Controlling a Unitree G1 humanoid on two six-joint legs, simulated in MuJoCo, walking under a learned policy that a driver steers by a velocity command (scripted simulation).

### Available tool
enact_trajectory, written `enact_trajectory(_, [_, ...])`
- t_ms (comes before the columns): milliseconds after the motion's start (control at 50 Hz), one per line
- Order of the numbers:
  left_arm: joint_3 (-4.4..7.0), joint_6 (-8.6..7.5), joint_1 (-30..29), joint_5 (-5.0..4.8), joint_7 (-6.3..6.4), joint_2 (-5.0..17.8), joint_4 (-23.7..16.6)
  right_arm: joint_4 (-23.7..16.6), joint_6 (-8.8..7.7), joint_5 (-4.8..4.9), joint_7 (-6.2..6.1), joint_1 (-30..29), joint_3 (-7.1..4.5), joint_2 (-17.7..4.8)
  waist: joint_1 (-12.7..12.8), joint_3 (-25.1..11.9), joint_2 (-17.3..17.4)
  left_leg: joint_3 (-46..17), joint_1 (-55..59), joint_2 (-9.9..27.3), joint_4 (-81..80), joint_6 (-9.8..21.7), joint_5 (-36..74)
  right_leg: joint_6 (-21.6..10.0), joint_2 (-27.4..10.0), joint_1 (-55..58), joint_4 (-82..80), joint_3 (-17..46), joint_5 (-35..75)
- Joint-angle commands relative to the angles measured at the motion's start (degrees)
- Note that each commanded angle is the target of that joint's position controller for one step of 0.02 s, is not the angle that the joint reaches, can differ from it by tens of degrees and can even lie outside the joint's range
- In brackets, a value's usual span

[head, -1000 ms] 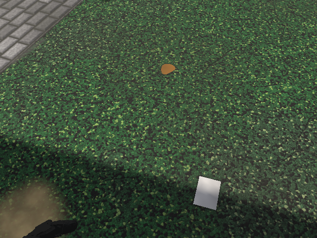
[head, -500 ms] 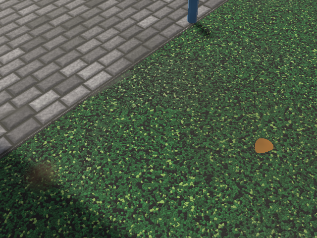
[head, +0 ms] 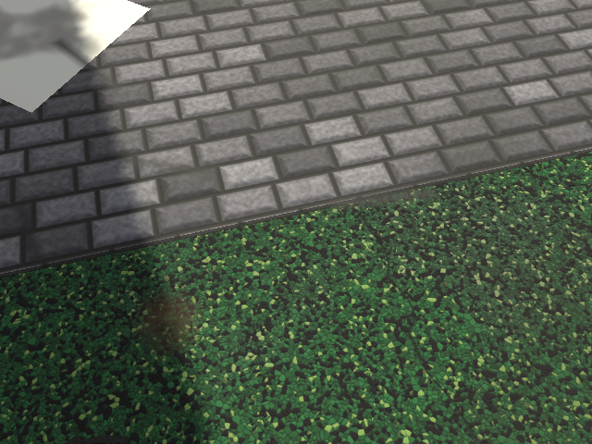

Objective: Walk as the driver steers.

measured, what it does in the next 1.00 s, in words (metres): walks ahead, turning left: left foot, then right foot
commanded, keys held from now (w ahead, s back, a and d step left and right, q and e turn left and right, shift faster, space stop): q+shift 0.32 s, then shift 0.68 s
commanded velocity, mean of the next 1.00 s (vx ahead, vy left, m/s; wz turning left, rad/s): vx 0.04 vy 0.00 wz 0.54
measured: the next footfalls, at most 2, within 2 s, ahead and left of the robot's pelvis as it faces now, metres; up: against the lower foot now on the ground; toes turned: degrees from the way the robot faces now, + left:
left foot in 0.26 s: +0.07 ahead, +0.13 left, +0.00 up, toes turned +24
right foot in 0.64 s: +0.20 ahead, -0.08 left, +0.00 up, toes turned +28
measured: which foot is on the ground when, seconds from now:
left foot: up 0.00-0.24, down 0.26-1.00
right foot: down 0.00-0.26, up 0.28-0.62, down 0.64-1.00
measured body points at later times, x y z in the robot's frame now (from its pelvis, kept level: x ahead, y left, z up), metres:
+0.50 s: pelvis +0.08 +0.02 +0.01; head +0.11 +0.07 +0.46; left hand +0.12 +0.35 -0.10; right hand +0.35 -0.17 -0.06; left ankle +0.07 +0.12 -0.73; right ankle +0.16 -0.11 -0.67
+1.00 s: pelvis +0.10 +0.00 +0.00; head +0.11 +0.02 +0.45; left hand +0.12 +0.29 -0.11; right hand +0.35 -0.16 -0.10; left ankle +0.03 +0.11 -0.73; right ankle +0.17 -0.10 -0.73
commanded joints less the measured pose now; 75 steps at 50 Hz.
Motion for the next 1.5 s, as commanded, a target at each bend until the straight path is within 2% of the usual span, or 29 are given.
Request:
enact_trajectory(20, [3.18, -0.55, -1.2, -0.17, 0.08, 9.5, -1.8, -3.3, -0.16, -0.28, 0.12, 4.2, 0.06, -0.8, -0.6, -15.2, -6.0, -1.7, 0.6, 4.5, -8.0, 0.2, 5.2, -13.7, -18.5, 13.7, -8.7, 11.5, 23.1])
enact_trajectory(100, [3.79, 0.45, -5.2, -1.05, -0.18, 11.5, -1.0, -3.4, 0.94, -0.15, 1.34, 1.3, -0.52, -2.7, -1.1, -13.2, -6.8, 0.6, 8.4, 4.7, -18.7, 2.2, 13.1, -11.7, -17.9, 8.7, -11.3, 3.2, 7.9])
enact_trajectory(180, [4.71, 0.74, -3.6, -2.15, -1.36, 13.3, 0.6, -4.7, 2.08, -0.24, 2.61, -3.2, -1.35, -4.1, 0.4, -10.8, -7.7, 4.2, 11.9, 3.3, -29.1, 4.5, 10.6, -9.4, -19.1, 11.9, -9.0, -0.9, 3.4])
enact_trajectory(240, [4.74, 1.5, -1.4, -3.17, -1.91, 12.2, 2.2, -4.0, 2.28, -0.44, 2.61, -0.9, -2.68, -5.1, -1.0, -11.2, -4.9, 5.7, 19.9, 0.1, -41.9, 8.0, 15.0, -4.3, -17.4, 12.2, 0.7, -5.0, -0.3])
enact_trajectory(260, [4.38, 1.83, 1.8, -2.52, -2.2, 10.3, 3.2, -2.9, 2.06, -0.51, 1.69, 4.1, -4.45, -9.8, -2.0, -11.4, 4.0, -3.3, 28.9, 3.6, -48.1, 11.7, 30.4, 0.2, -12.7, 4.6, 13.1, -8.8, -7.5])
enact_trajectory(280, [3.4, 1.79, 0.4, -0.25, -2.06, 8.2, -0.8, -3.8, 1.61, -0.99, 0.59, 4.9, -6.07, -18.1, -0.1, -11.1, 20.8, -28.6, 38.1, 16.5, -50.3, 22.9, 42.2, 6.4, -2.7, -17.2, 30.9, -9.4, -31.7])
enact_trajectory(300, [3.51, 1.51, -5.5, 0.3, -1.45, 9.3, -2.2, -5.0, -0.48, -2.75, 1.14, 4.9, -5.16, -14.7, -4.1, -16.2, 12.2, -32.1, 36.6, 17.8, -51.6, 26.9, 40.0, 6.1, -1.0, -20.8, 40.9, 4.5, -33.3])
enact_trajectory(320, [3.73, 1.49, -6.8, -1.06, -1.21, 10.1, -2.6, -4.6, -1.96, -2.67, 1.37, 3.5, -4.48, -12.9, -2.9, -15.6, 8.3, -27.6, 35.3, 16.1, -52.4, 24.8, 36.8, 4.5, -1.4, -21.7, 42.5, 7.4, -28.7])
enact_trajectory(340, [3.79, 1.48, -4.9, -1.56, -0.75, 10.0, -1.3, -4.6, -2.58, -1.62, 1.06, 0.7, -3.97, -11.0, -0.9, -14.2, 5.1, -23.2, 33.7, 13.7, -51.8, 21.6, 34.3, 3.6, -2.3, -21.7, 41.1, 8.0, -23.8])
enact_trajectory(360, [4.01, 1.61, -3.7, -0.98, -0.19, 10.7, -0.4, -5.1, -2.35, -0.63, 0.53, -2.2, -3.08, -8.3, 0.1, -13.8, 4.2, -20.3, 31.9, 12.6, -50.9, 19.4, 34.7, 3.7, -3.1, -20.9, 38.9, 8.0, -20.6])
enact_trajectory(380, [4.07, 1.8, -2.9, -0.63, -0.12, 10.8, 0.2, -5.8, -1.98, -0.84, -0.08, -4.4, -2.27, -6.9, 1.1, -14.4, 4.9, -17.6, 28.1, 11.4, -50.3, 18.6, 38.1, 4.1, -2.9, -16.7, 38.4, 7.3, -18.5])
enact_trajectory(420, [3.58, 2.03, -1.4, -1.02, -0.57, 9.2, 0.9, -5.7, -1.58, -1.87, -0.6, -4.6, -1.67, -6.1, 1.5, -16.4, 5.1, -15.1, 25.4, 9.6, -49.2, 18.3, 41.5, 5.1, -1.5, -11.5, 35.7, 6.0, -15.9])
enact_trajectory(480, [2.19, 2.35, -2.3, -1.54, -1.19, 6.4, 0.8, -4.7, -1.29, -1.77, -0.7, -3.3, -1.59, -6.4, 0.1, -16.4, 5.7, -14.6, 24.2, 8.5, -47.6, 17.8, 39.2, 5.4, -1.1, -6.8, 26.0, 5.7, -14.4])
enact_trajectory(560, [2.03, 2.71, -2.2, -1.82, -1.9, 7.3, 0.5, -3.7, -0.98, -2.01, 0.07, -2.9, -1.02, -5.8, -1.3, -14.9, 8.1, -18.2, 21.4, 9.3, -46.5, 18.0, 34.5, 4.4, -0.9, -1.5, 18.9, 5.3, -15.2])
enact_trajectory(620, [1.76, 2.14, 0.8, -1.52, -2.42, 6.0, 1.2, -2.9, -1.04, -1.25, 0.29, -4.6, 0.01, -3.7, 1.4, -13.0, 7.8, -19.0, 18.3, 6.6, -44.2, 14.8, 27.3, 2.2, -0.4, 6.9, 3.6, 3.8, -6.0])
enact_trajectory(640, [1.72, 1.85, 1.3, -0.45, -2.4, 6.7, 1.1, -2.2, -1.32, -1.58, 0.21, -2.7, 0.61, -1.7, 1.2, -12.6, 5.3, -18.1, 16.1, 3.8, -42.7, 11.7, 20.7, 0.8, -3.1, 11.2, -0.9, 6.6, 1.3])
enact_trajectory(660, [2.47, 1.72, 1.5, 0.72, -2.06, 11.4, 0.2, -1.9, -1.71, -2.77, 0.18, 1.3, 1.12, 0.4, -1.9, -13.6, -6.1, -12.2, 12.8, -2.7, -33.5, 7.5, 8.2, -2.9, -13.2, 14.7, -2.7, 16.7, 13.8])
enact_trajectory(680, [1.93, 1.55, -0.4, 1.41, -2.03, 10.4, 1.0, -2.4, -1.95, -2.43, 0.01, 0.9, 0.67, -0.8, -3.2, -11.5, -15.2, -6.9, 11.6, -5.4, -32.0, 4.7, -2.3, -11.6, -19.7, 8.2, -5.8, 24.9, 13.0])
enact_trajectory(700, [1.2, 1.15, -2.8, 0.95, -1.9, 7.8, 0.0, -1.6, -1.96, -2.5, -0.31, -0.6, -0.11, -3.8, -1.8, -10.2, -12.9, -6.3, 13.7, -3.3, -28.1, 3.1, -3.8, -13.5, -19.5, 6.2, -7.1, 24.8, 9.1])
enact_trajectory(720, [1.09, 0.96, -3.1, 0.44, -1.6, 7.4, 0.3, -1.6, -1.82, -2.13, -0.4, -2.4, -0.43, -3.7, -1.4, -9.9, -11.9, -5.5, 13.4, -3.2, -27.8, 2.8, -1.9, -12.2, -17.3, 7.2, -6.5, 22.8, 7.3])
enact_trajectory(760, [1.24, 0.79, -3.7, -0.89, -1.13, 8.4, 0.9, -0.6, -1.09, -2.33, -0.35, -2.6, 0.07, -1.1, -1.1, -9.9, -11.0, -4.9, 14.6, -1.5, -31.5, 1.9, 0.9, -9.7, -14.9, 9.4, -4.8, 18.9, 7.4])
enact_trajectory(800, [0.84, 1.35, -3.1, -1.52, -0.99, 7.3, 1.7, 1.1, -1.13, -2.0, 0.29, -1.1, 0.95, 1.8, -1.8, -10.3, -9.9, -2.5, 20.7, -2.0, -42.5, 2.3, 9.6, -6.9, -11.0, 9.2, -2.4, 13.8, 8.2])
enact_trajectory(840, [0.47, 1.26, 0.3, -1.2, -1.33, 6.2, 2.4, 1.3, -1.07, -2.5, 0.61, -1.9, 0.85, 0.2, 0.0, -11.6, -7.4, -5.0, 25.3, -0.4, -45.6, 3.5, 21.8, -3.8, -8.6, 8.8, -0.8, 11.8, 3.2])
enact_trajectory(860, [0.54, 0.91, 2.5, -0.81, -1.78, 6.7, 2.4, 1.3, -0.93, -2.37, 0.55, -2.6, 0.34, -2.3, 2.4, -11.6, -3.2, -6.3, 25.3, 0.5, -43.5, 5.4, 24.5, -2.3, -6.3, 7.6, -0.7, 9.9, -1.2])
enact_trajectory(880, [0.46, 0.83, 1.8, -0.62, -2.01, 6.7, 2.5, 2.1, -0.98, -2.22, 0.75, -1.7, 0.19, -1.6, 1.7, -11.7, -0.7, -6.2, 23.0, 0.0, -43.3, 6.8, 20.3, -1.0, -4.8, 9.0, -0.2, 7.4, -4.6])
enact_trajectory(900, [0.39, 0.88, 0.1, -0.63, -2.1, 6.6, 2.4, 2.3, -1.15, -2.36, 0.9, -1.6, 0.56, -0.1, 0.9, -10.9, -1.0, -6.5, 21.9, 0.0, -44.4, 7.0, 18.6, -0.5, -4.3, 9.3, 0.8, 6.6, -5.5])
enact_trajectory(960, [-0.02, 1.52, -0.1, -0.69, -1.9, 5.2, 2.8, 3.5, -1.88, -2.67, 0.76, -1.5, 0.79, 0.2, 1.4, -9.6, 0.8, -7.3, 20.6, 0.4, -46.0, 6.6, 19.0, -0.3, -3.8, 9.6, 1.9, 5.4, -4.0])
enact_trajectory(1180, [-0.14, 1.75, 0.8, -0.92, -0.95, 5.1, 7.1, 7.4, -2.75, -2.42, -0.38, 1.0, 1.27, 1.1, 1.0, -7.8, -0.2, -6.8, 21.0, -0.2, -46.5, 6.1, 18.8, 0.7, -3.4, 9.5, 1.0, 4.9, -4.5])
enact_trajectory(1500, [-0.15, 1.85, 3.7, -1.31, 0.25, 5.1, 15.7, 16.0, -2.95, -1.95, -0.89, 1.6, 1.3, 2.2, 1.1, -6.9, -0.6, -5.0, 22.9, -1.3, -47.6, 5.8, 21.6, 0.8, -3.0, 10.3, -0.4, 4.5, -3.4])
Velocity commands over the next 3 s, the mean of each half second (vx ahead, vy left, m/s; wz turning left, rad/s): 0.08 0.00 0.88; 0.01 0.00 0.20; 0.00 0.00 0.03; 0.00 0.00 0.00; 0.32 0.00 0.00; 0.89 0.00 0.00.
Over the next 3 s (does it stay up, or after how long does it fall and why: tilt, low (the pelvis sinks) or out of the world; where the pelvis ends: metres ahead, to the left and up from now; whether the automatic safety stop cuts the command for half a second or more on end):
stays up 0.49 0.18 -0.01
